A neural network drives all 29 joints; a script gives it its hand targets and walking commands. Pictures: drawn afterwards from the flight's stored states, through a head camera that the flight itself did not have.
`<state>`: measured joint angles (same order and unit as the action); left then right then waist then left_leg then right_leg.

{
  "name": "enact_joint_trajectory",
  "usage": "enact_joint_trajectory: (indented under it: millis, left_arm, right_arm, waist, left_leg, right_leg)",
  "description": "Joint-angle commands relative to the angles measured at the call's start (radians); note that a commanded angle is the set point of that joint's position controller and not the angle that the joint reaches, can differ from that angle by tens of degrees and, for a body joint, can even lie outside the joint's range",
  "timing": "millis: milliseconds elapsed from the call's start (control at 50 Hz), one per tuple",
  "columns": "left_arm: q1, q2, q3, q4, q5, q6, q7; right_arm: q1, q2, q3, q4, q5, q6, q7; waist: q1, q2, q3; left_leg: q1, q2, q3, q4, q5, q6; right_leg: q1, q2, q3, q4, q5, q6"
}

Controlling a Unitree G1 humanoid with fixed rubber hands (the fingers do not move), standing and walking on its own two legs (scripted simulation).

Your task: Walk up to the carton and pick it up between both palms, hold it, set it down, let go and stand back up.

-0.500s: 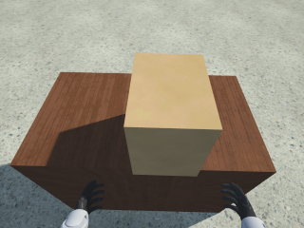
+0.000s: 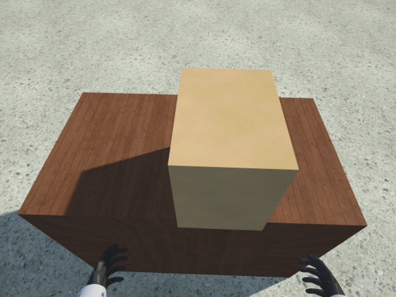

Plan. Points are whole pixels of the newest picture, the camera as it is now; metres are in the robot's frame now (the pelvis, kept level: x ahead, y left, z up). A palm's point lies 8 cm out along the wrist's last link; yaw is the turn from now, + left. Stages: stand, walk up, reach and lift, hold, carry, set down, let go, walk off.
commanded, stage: stand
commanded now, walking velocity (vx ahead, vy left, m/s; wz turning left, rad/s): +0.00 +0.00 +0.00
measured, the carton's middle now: (222, 151) +0.42 -0.02 +0.01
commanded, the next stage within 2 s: none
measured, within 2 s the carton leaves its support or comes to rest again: neither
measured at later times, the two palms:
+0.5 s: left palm out of the picture +0.08 +0.29 -0.12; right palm out of the picture +0.09 -0.23 -0.09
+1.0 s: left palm out of the picture +0.05 +0.29 -0.12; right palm out of the picture +0.07 -0.23 -0.09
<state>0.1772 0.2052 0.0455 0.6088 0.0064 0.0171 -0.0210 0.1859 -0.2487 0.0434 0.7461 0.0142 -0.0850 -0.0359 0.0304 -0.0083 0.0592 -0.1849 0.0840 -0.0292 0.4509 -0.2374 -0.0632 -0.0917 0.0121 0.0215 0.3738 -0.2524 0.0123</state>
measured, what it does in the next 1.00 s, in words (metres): stands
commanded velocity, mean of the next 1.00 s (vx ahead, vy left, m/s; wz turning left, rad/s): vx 0.00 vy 0.00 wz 0.00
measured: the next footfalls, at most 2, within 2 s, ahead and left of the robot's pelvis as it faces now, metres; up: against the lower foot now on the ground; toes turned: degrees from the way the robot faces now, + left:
none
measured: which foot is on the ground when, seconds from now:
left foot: down 0.00-1.00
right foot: down 0.00-1.00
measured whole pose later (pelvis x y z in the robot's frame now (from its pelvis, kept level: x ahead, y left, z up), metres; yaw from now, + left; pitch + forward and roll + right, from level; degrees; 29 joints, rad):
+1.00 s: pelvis -0.03 +0.02 +0.00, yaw +0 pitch -4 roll -2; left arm 0.19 0.29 0.05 0.91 0.01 -0.02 -0.02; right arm 0.26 -0.26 0.04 0.75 0.01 -0.03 -0.03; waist 0.03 -0.01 0.06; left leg -0.21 0.08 -0.03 0.50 -0.21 -0.04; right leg -0.09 0.01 0.02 0.37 -0.21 0.03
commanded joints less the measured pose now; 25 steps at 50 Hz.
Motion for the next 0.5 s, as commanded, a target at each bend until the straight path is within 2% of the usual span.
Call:
enact_joint_trajectory:
  millis: [0,20,40,60,80,100,120,140,160,200,260,280,300,320,340,360,380,440,460,480]
  left_arm:
    - [0.025,0.246,0.085,-0.017,0.023,-0.058,0.007]
    - [0.036,0.248,0.082,-0.007,0.02,-0.062,0.007]
    - [0.024,0.244,0.07,-0.002,0.021,-0.067,0.008]
    - [0.039,0.229,0.068,0.012,0.022,-0.066,0.009]
    - [0.036,0.253,0.073,0.022,0.022,-0.067,0.008]
    - [0.02,0.233,0.065,0.043,0.026,-0.067,0.012]
    - [0.028,0.252,0.067,0.051,0.015,-0.062,0.007]
    - [0.015,0.27,0.067,0.058,0.021,-0.06,0.011]
    - [0.036,0.266,0.064,0.069,0.02,-0.058,0.014]
    - [0.03,0.287,0.066,0.09,0.023,-0.065,0.016]
    - [0.046,0.27,0.058,0.106,0.018,-0.068,0.014]
    - [0.029,0.278,0.059,0.117,0.022,-0.066,0.015]
    - [0.032,0.274,0.054,0.118,0.019,-0.066,0.014]
    - [0.041,0.297,0.06,0.131,0.019,-0.065,0.018]
    - [0.037,0.288,0.052,0.137,0.015,-0.062,0.013]
    - [0.029,0.305,0.061,0.142,0.02,-0.064,0.014]
    - [0.029,0.31,0.059,0.15,0.02,-0.064,0.014]
    - [0.046,0.286,0.054,0.17,0.021,-0.063,0.01]
    - [0.01,0.305,0.057,0.157,0.021,-0.069,0.01]
    - [0.017,0.316,0.056,0.167,0.018,-0.071,0.009]
  right_arm:
    - [0.003,-0.228,-0.11,-0.081,-0.059,0.015,0.018]
    - [-0.002,-0.262,-0.12,-0.086,-0.053,0.008,0.01]
    - [0.005,-0.256,-0.117,-0.082,-0.049,0.011,0.012]
    - [0.002,-0.267,-0.114,-0.081,-0.052,0.007,0.012]
    - [0.026,-0.263,-0.118,-0.077,-0.049,0.009,0.009]
    - [0.016,-0.269,-0.117,-0.075,-0.048,0.013,0.01]
    - [0.009,-0.275,-0.121,-0.082,-0.051,0.014,0.009]
    - [0.063,-0.274,-0.118,-0.068,-0.043,0.012,0.006]
    - [0.035,-0.282,-0.125,-0.073,-0.044,0.02,0.008]
    - [0.047,-0.267,-0.12,-0.065,-0.043,0.019,0.006]
    - [0.063,-0.271,-0.117,-0.054,-0.04,0.023,0.003]
    - [0.059,-0.258,-0.116,-0.052,-0.043,0.02,0.005]
    - [0.045,-0.273,-0.121,-0.069,-0.044,0.021,0.006]
    - [0.043,-0.263,-0.12,-0.065,-0.039,0.024,0.01]
    - [0.047,-0.274,-0.124,-0.059,-0.038,0.027,0.006]
    - [0.046,-0.267,-0.12,-0.059,-0.041,0.025,0.007]
    - [0.064,-0.258,-0.114,-0.052,-0.035,0.027,0.01]
    - [0.029,-0.267,-0.116,-0.061,-0.039,0.022,0.006]
    - [0.027,-0.258,-0.117,-0.064,-0.04,0.028,0.004]
    - [0.06,-0.273,-0.12,-0.053,-0.038,0.029,0.007]
  waist:
    - [-0.016,-0.015,-0.085]
    - [-0.011,0.019,-0.099]
    - [-0.014,0.019,-0.135]
    - [-0.007,0.072,-0.15]
    - [-0.018,0.046,-0.164]
    - [-0.019,0.099,-0.136]
    - [-0.011,0.07,-0.142]
    - [-0.032,0.068,-0.161]
    - [-0.014,0.036,-0.143]
    - [-0.02,0.08,-0.115]
    - [-0.021,0.085,-0.132]
    - [-0.026,0.059,-0.107]
    - [-0.015,0.089,-0.134]
    - [-0.013,0.084,-0.111]
    - [-0.024,0.112,-0.094]
    - [-0.014,0.095,-0.109]
    - [-0.02,0.062,-0.102]
    - [-0.016,0.089,-0.096]
    - [-0.022,0.054,-0.066]
    - [-0.03,0.096,-0.07]
  left_leg:
    - [0.018,0.009,0.007,0.009,0.164,0.085]
    - [0.021,0.014,-0.003,0.012,0.203,0.092]
    - [0.026,0.011,0.004,0.02,0.228,0.088]
    - [0.016,0.012,0.005,0.015,0.256,0.091]
    - [0.041,0.018,0.0,0.026,0.294,0.09]
    - [0.032,0.014,0.003,0.027,0.312,0.092]
    - [0.037,0.019,0.003,0.023,0.292,0.096]
    - [0.047,0.027,-0.002,0.024,0.316,0.096]
    - [0.041,0.031,-0.014,0.024,0.321,0.097]
    - [0.015,0.022,-0.007,0.014,0.321,0.095]
    - [0.033,0.024,-0.011,0.001,0.313,0.099]
    - [0.037,0.019,-0.015,0.008,0.303,0.092]
    - [0.031,0.023,-0.011,0.005,0.274,0.093]
    - [0.008,0.023,-0.026,0.001,0.265,0.097]
    - [0.022,0.018,-0.016,-0.003,0.243,0.1]
    - [0.013,0.021,-0.018,-0.009,0.235,0.094]
    - [0.025,0.023,-0.027,-0.015,0.239,0.093]
    - [0.029,0.027,-0.025,-0.01,0.22,0.096]
    - [-0.005,0.019,-0.022,-0.022,0.174,0.093]
    - [-0.001,0.016,-0.01,-0.03,0.172,0.093]
  right_leg:
    - [-0.056,-0.073,0.025,-0.023,0.108,-0.013]
    - [-0.04,-0.076,0.029,-0.021,0.157,-0.017]
    - [-0.006,-0.081,0.029,0.002,0.192,-0.017]
    - [0.019,-0.082,0.035,0.003,0.199,-0.014]
    - [0.019,-0.084,0.023,0.011,0.23,-0.017]
    - [0.009,-0.088,0.034,0.014,0.252,-0.018]
    - [0.008,-0.089,0.028,0.017,0.226,-0.014]
    - [0.015,-0.089,0.026,0.019,0.234,-0.015]
    - [0.004,-0.085,0.015,0.019,0.222,-0.02]
    - [0.01,-0.09,0.028,0.015,0.223,-0.016]
    - [0.016,-0.096,0.036,0.023,0.201,-0.015]
    - [-0.009,-0.091,0.018,0.005,0.209,-0.007]
    - [0.019,-0.091,0.021,0.009,0.194,-0.012]
    - [0.012,-0.091,0.027,0.011,0.177,-0.017]
    - [-0.011,-0.092,0.037,0.004,0.161,-0.015]
    - [0.01,-0.099,0.031,0.006,0.145,-0.019]
    - [-0.007,-0.101,0.034,0.007,0.154,-0.022]
    - [-0.009,-0.097,0.033,-0.023,0.145,-0.013]
    - [-0.009,-0.098,0.028,-0.014,0.143,-0.014]
    - [-0.017,-0.102,0.041,-0.011,0.153,-0.021]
